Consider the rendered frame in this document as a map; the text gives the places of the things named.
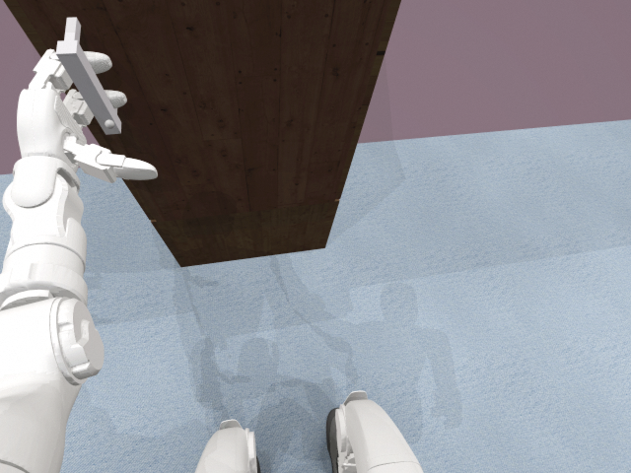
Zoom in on robot left hand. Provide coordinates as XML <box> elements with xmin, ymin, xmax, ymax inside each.
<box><xmin>17</xmin><ymin>49</ymin><xmax>158</xmax><ymax>183</ymax></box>

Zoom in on robot left forearm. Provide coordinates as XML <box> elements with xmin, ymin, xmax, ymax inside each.
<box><xmin>0</xmin><ymin>156</ymin><xmax>88</xmax><ymax>311</ymax></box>

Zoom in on robot right thigh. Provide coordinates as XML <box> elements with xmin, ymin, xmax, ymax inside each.
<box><xmin>335</xmin><ymin>399</ymin><xmax>424</xmax><ymax>473</ymax></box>

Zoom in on cupboard door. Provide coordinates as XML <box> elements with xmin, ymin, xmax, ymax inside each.
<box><xmin>17</xmin><ymin>0</ymin><xmax>391</xmax><ymax>222</ymax></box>

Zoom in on handle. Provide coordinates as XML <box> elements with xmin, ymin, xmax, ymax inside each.
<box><xmin>56</xmin><ymin>17</ymin><xmax>121</xmax><ymax>135</ymax></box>

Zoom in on left robot upper arm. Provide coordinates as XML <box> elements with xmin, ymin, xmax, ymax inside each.
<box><xmin>0</xmin><ymin>297</ymin><xmax>105</xmax><ymax>473</ymax></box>

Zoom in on robot right shin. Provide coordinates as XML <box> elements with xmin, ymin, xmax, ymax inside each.
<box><xmin>336</xmin><ymin>391</ymin><xmax>368</xmax><ymax>473</ymax></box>

